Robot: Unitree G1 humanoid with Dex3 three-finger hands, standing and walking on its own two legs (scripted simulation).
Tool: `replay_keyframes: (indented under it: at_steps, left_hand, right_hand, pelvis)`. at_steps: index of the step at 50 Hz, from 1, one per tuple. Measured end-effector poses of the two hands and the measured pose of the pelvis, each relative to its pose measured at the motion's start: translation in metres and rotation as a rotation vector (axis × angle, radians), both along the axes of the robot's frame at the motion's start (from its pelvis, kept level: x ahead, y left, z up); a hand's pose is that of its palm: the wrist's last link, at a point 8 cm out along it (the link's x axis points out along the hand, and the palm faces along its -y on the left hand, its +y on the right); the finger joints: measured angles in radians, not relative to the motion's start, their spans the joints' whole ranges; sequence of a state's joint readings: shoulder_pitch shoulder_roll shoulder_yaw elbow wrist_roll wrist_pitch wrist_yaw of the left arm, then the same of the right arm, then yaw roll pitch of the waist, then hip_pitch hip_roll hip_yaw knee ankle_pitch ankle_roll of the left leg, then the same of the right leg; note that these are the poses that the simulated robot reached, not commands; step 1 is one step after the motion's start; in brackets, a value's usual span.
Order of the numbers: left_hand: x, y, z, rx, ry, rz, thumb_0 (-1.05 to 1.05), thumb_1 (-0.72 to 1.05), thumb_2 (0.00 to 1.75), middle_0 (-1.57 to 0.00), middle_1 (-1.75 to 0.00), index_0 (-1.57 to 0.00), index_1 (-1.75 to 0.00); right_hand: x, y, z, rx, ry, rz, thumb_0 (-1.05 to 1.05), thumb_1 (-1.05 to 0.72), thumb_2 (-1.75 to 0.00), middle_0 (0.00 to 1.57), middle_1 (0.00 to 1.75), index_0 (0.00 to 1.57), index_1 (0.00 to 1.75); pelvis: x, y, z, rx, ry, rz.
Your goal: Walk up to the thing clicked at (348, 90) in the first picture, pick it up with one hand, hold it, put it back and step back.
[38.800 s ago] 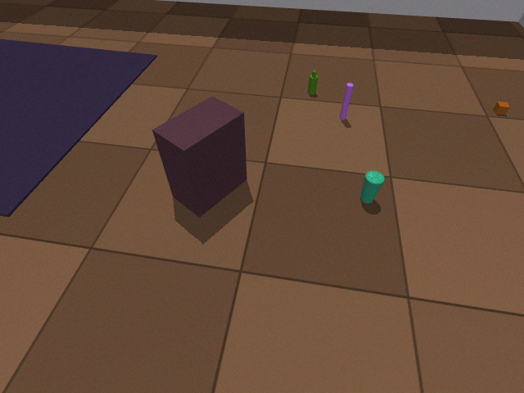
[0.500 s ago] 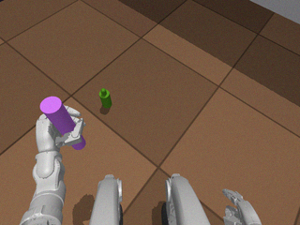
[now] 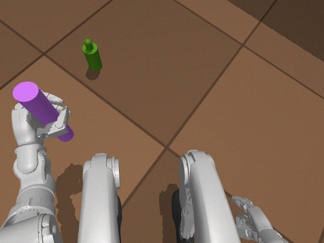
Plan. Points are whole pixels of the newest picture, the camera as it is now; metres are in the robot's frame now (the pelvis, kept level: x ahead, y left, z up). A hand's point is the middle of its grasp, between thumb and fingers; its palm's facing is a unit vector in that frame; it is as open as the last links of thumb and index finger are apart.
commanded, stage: crouch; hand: left
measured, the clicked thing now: (50, 118) +0.41 +0.25 -0.06
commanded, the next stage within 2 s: lower in 0.70 s
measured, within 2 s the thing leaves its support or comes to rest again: neither
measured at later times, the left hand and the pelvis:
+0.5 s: hand (67, 125) +0.41 +0.24 -0.14, palm faces +0.20 -0.98 -0.03, open 5.3 cm; pelvis +0.00 +0.00 -0.07, yaw -3 degrees
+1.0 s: hand (71, 131) +0.41 +0.25 -0.19, palm faces +0.20 -0.98 -0.03, open 5.3 cm; pelvis +0.00 +0.01 -0.10, yaw -6 degrees
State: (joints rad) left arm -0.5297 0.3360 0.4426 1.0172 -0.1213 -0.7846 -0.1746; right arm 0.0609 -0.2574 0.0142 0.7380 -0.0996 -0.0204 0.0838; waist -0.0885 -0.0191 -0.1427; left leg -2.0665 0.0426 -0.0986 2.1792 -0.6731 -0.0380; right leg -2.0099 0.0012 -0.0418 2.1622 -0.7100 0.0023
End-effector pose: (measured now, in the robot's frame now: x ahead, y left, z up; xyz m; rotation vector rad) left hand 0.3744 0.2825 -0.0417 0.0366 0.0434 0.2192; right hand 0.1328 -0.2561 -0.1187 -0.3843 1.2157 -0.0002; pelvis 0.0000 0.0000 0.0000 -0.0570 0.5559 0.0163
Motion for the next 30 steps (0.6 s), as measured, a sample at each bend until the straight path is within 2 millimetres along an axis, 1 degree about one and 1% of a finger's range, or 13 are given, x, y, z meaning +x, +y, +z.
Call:
replay_keyframes:
  at_steps: [6,13,20,30]
  left_hand:
    - [0.004,0.001,-0.028,-0.010,0.002,0.003,0.04,0.20,1.10,-1.04,-1.10,-1.00,-1.13]
    - [0.006,0.002,-0.054,-0.015,0.008,0.007,0.04,0.20,1.10,-1.04,-1.10,-1.00,-1.13]
    - [0.007,0.005,-0.077,-0.013,0.010,0.000,0.04,0.20,1.10,-1.04,-1.10,-1.00,-1.13]
    - [0.008,0.009,-0.103,-0.011,0.014,-0.019,0.04,0.20,1.10,-1.04,-1.10,-1.00,-1.13]
  right_hand:
    - [-0.014,-0.004,-0.027,-0.013,0.029,-0.005,0.00,-0.90,-0.90,0.20,0.30,0.20,0.30]
    - [-0.020,-0.007,-0.047,-0.030,0.046,0.002,0.00,-0.90,-0.90,0.20,0.30,0.20,0.30]
    - [-0.015,-0.009,-0.057,-0.054,0.044,0.029,0.00,-0.90,-0.90,0.21,0.30,0.20,0.30]
    - [-0.003,-0.011,-0.062,-0.088,0.041,0.076,0.00,-0.90,-0.90,0.21,0.30,0.20,0.30]
  pelvis:
    - [-0.004,0.000,-0.027,-0.002,-0.017,-0.006]
    - [-0.005,0.000,-0.050,-0.008,-0.035,-0.015]
    - [-0.005,0.001,-0.066,-0.023,-0.053,-0.025]
    - [-0.002,0.004,-0.080,-0.045,-0.073,-0.034]
